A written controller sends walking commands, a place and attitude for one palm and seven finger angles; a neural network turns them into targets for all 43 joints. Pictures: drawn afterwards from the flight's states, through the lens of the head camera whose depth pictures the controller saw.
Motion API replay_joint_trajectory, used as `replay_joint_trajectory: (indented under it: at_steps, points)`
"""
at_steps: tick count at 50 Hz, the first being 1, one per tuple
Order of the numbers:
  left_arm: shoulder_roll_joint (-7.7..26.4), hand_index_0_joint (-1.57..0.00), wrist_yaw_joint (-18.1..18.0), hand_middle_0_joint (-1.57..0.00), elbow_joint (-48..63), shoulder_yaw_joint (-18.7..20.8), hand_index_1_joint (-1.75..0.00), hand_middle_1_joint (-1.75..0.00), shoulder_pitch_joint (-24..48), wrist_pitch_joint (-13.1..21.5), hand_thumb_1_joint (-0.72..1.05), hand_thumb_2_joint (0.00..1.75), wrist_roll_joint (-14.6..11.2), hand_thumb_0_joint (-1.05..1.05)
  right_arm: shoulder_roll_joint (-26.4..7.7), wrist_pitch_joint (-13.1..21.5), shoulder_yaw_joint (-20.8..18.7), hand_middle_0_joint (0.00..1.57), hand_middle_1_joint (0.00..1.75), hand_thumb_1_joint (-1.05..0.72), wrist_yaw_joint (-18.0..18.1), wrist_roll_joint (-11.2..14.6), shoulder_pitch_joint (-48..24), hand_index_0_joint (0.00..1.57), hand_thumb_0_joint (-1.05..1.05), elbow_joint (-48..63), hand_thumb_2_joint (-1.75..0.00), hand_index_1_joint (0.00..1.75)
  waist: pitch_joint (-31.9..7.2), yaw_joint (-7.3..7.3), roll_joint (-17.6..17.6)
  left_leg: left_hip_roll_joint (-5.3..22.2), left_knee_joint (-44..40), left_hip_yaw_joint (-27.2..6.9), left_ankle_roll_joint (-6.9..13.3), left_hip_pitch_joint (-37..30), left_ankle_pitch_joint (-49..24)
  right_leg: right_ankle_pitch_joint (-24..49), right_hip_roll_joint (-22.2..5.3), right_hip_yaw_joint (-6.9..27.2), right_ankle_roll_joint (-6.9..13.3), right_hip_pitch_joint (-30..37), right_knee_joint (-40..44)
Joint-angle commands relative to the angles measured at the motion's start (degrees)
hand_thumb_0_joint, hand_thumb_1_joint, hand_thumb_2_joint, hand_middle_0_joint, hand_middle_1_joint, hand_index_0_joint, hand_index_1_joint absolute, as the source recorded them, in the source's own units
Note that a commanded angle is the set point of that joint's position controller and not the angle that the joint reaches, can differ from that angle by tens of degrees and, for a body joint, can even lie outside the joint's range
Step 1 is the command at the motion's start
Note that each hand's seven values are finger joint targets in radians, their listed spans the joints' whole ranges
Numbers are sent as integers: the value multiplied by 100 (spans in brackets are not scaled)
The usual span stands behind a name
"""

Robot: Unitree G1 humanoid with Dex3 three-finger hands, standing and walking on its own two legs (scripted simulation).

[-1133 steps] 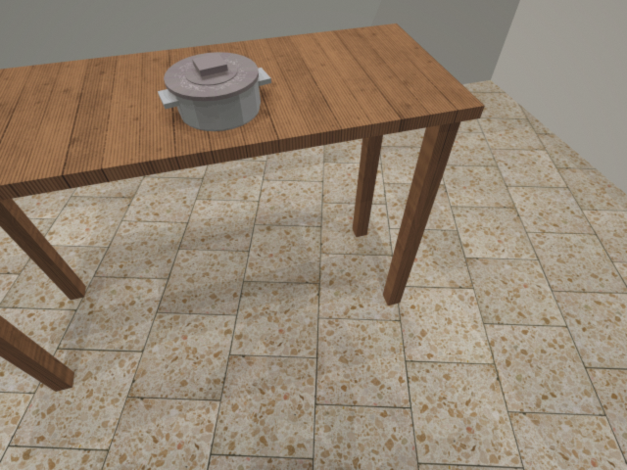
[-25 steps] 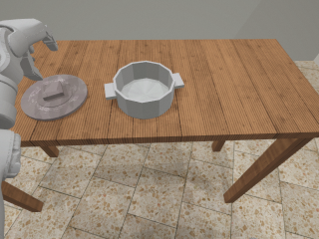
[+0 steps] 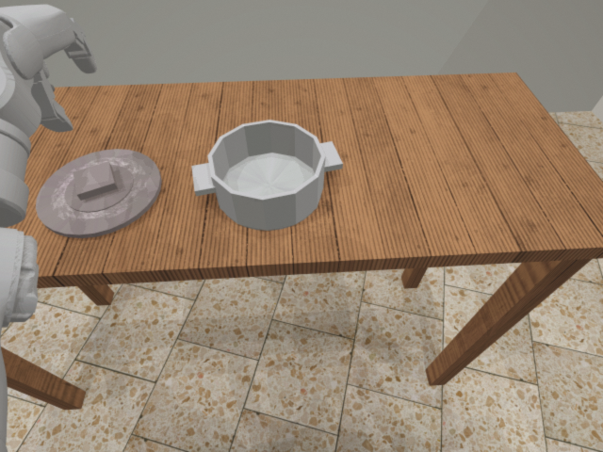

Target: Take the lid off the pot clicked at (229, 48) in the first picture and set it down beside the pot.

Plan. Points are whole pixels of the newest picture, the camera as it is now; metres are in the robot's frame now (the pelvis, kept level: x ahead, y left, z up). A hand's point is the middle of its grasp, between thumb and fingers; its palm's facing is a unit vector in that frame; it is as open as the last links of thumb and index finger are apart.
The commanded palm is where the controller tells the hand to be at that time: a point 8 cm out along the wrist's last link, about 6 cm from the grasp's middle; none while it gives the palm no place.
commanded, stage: draw the hand back to the body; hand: left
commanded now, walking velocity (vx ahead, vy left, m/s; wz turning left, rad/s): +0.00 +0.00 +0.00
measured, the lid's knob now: (95, 180) +0.48 +0.29 +0.09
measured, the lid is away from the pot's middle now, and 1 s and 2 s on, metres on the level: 0.25 0.25 0.25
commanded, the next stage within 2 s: none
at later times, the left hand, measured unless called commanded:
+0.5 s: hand (19, 134) +0.41 +0.29 +0.23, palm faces -0.17 -0.03 -0.99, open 11.1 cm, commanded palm +0.37 +0.28 +0.29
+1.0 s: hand (16, 115) +0.35 +0.23 +0.29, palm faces +0.44 -0.88 -0.19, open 10.1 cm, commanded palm +0.30 +0.26 +0.29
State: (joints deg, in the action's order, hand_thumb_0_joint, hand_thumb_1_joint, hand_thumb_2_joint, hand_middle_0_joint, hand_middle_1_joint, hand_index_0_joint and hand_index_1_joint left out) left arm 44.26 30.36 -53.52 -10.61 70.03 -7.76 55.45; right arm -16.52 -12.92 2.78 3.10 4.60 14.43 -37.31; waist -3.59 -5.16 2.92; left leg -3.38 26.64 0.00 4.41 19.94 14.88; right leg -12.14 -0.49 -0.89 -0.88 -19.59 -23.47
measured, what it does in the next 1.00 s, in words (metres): stands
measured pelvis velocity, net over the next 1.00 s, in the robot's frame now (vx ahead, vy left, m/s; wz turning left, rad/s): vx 0.00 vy -0.04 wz -0.02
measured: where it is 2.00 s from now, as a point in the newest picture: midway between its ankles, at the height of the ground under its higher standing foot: outside the picture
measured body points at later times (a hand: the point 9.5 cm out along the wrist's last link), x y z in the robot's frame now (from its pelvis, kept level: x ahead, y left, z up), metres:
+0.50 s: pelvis -0.01 -0.01 +0.00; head +0.02 -0.02 +0.45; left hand +0.41 +0.28 +0.28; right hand +0.15 -0.25 -0.11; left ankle -0.02 +0.07 -0.74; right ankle -0.01 -0.14 -0.74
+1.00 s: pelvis +0.00 -0.04 +0.00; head +0.01 -0.05 +0.45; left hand +0.32 +0.27 +0.30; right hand +0.15 -0.29 -0.10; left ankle -0.02 +0.07 -0.74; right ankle -0.01 -0.14 -0.74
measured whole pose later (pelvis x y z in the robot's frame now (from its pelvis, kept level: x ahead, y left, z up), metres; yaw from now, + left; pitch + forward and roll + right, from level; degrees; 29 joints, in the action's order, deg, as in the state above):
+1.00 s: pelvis +0.00 -0.04 +0.00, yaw -1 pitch -1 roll -1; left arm 28.9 -3.1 -4.0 23.3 23.1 4.0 -5.5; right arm -15.8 0.5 2.1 3.1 2.1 11.6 -38.5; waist 0.9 0.6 2.1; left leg -0.1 23.4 0.3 1.1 7.3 15.3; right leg -12.3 2.8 -0.4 2.0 -7.8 -20.9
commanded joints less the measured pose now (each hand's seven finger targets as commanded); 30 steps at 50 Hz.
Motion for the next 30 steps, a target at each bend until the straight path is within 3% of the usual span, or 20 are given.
replay_joint_trajectory:
  at_steps: [1,2,3,5,7,9,10,12,13,14,17,20,22,24,25,26,27,28,29,30]
  points:
    - [1529,-51,-266,-51,1258,655,-55,-55,2975,-6,-15,94,118,0,-831,227,-315,20,30,-90,56,-26,-83,20,0,636,-90,30,-2513,29,192,141,22,-280,-64,-1508,-3180,1536,296,-88,371,781,-40]
    - [1542,-51,-274,-51,1151,687,-55,-55,2607,16,-15,94,46,0,-898,242,-315,20,30,-90,50,-16,-61,20,0,650,-90,30,-2367,54,301,158,62,-273,-102,-1467,-3321,1642,279,-106,395,731,-33]
    - [1750,-51,-271,-51,1098,891,-55,-55,2349,10,-15,94,88,0,-828,229,-268,20,30,-90,46,-9,-110,20,0,693,-90,30,-2445,141,-29,162,33,-238,-73,-1310,-3209,1647,277,-73,345,985,-97]
    - [1633,-51,-243,-51,1300,777,-55,-55,2177,-7,-15,94,22,0,-830,211,-252,20,30,-90,33,1,-240,20,0,787,-90,30,-2288,184,-56,169,-46,-172,-44,-1158,-3001,1682,239,-76,338,1083,-71]
    - [1669,-51,-239,-51,1747,815,-55,-55,2009,-5,-15,94,-86,0,-892,204,-271,20,30,-90,17,21,-355,20,0,887,-90,30,-2311,211,138,188,-1,-190,-54,-1256,-3246,1823,210,-64,368,1073,-69]
    - [2029,-51,-247,-51,2184,1191,-55,-55,1949,-39,-15,94,-68,0,-831,201,-262,20,30,-90,2,16,-442,20,0,964,-90,30,-2485,277,136,188,8,-214,-9,-1330,-3387,1850,221,-22,352,1241,-92]
    - [1831,-51,-212,-51,2066,1074,-55,-55,1754,-84,-15,94,-93,0,-798,206,-251,20,30,-90,14,11,-460,20,0,989,-90,30,-2364,263,90,175,8,-199,-5,-1310,-3342,1813,222,-32,346,1197,-81]
    - [1809,-51,-205,-51,2395,1054,-55,-55,1592,-108,-15,94,-215,0,-868,205,-266,20,30,-90,-8,34,-519,20,0,1019,-90,30,-2221,258,270,196,17,-233,-36,-1386,-3407,1809,199,-50,377,1072,-36]
    - [2017,-51,-214,-51,2535,1306,-55,-55,1463,-143,-15,94,-182,0,-800,214,-247,20,30,-90,-18,25,-523,20,0,1064,-90,30,-2399,339,128,195,8,-232,-24,-1336,-3322,1751,191,1,350,1288,-78]
    - [2050,-51,-211,-51,2487,1337,-55,-55,1262,-147,-15,94,-194,0,-811,216,-233,20,30,-90,-6,35,-586,20,0,1078,-90,30,-2268,348,80,182,10,-203,-5,-1266,-3281,1792,197,-26,357,1267,-78]
    - [1441,-51,-182,-51,2920,833,-55,-55,1248,-226,-15,94,-356,0,-832,222,-250,20,30,-90,-30,69,-723,20,0,1091,-90,30,-1972,224,420,206,13,-284,-59,-1507,-3239,1506,199,-97,401,819,6]
    - [1824,-51,-208,-51,3166,1256,-55,-55,1065,-256,-15,94,-318,0,-765,253,-212,20,30,-90,-3,48,-793,20,0,1117,-90,30,-2155,350,255,156,-49,-281,-35,-1438,-2966,1424,200,-72,404,1069,-16]
    - [1500,-51,-212,-51,3417,963,-55,-55,1025,-265,-15,94,-438,0,-808,263,-219,20,30,-90,-15,57,-906,20,0,1113,-90,30,-2068,280,437,181,-4,-334,-72,-1587,-3119,1424,186,-107,430,875,2]
    - [1533,-51,-222,-51,3500,1079,-55,-55,890,-312,-15,94,-393,0,-736,283,-196,20,30,-90,-20,50,-959,20,0,1099,-90,30,-2053,339,318,181,-57,-356,-81,-1586,-3010,1256,210,-138,418,875,-3]
    - [-14,-51,-1352,-51,4209,2169,-55,-55,1337,536,-15,94,-4118,0,-229,716,-244,20,30,-90,31,-15,69,20,0,1470,-90,30,-1418,68,157,514,-129,-363,-312,-2362,-2436,818,228,-306,498,277,111]
    - [-49,-51,-1878,-51,3535,1971,-55,-55,408,741,-15,94,-4356,0,-450,850,-130,20,30,-90,76,-47,-283,20,0,1300,-90,30,-1227,210,36,670,-323,-705,-366,-2597,-2086,297,236,-206,508,154,127]
    - [-145,-51,-2229,-51,3301,2289,-55,-55,-188,875,-15,94,-4950,0,-575,905,-177,20,30,-90,143,-58,-324,20,0,1236,-90,30,-996,267,-356,712,-452,-694,-288,-2392,-1506,214,225,-159,487,214,206]
    - [232,-51,-2525,-51,3381,2741,-55,-55,-461,972,-15,94,-5200,0,-600,934,-145,20,30,-90,192,-78,-385,20,0,1191,-90,30,-1053,396,-627,649,-491,-495,-195,-1993,-1260,435,169,-95,453,666,236]
    - [387,-51,-2731,-51,3624,2954,-55,-55,-517,1068,-15,94,-5416,0,-621,969,-124,20,30,-90,216,-95,-492,20,0,1157,-90,30,-1112,451,-678,578,-510,-327,-175,-1722,-1253,675,150,-110,433,1021,229]
    - [361,-51,-2880,-51,4191,3003,-55,-55,-329,1191,-15,94,-5578,0,-602,1049,-120,20,30,-90,214,-114,-581,20,0,1159,-90,30,-1325,465,-428,550,-487,-208,-188,-1748,-1492,911,121,-88,417,1263,214]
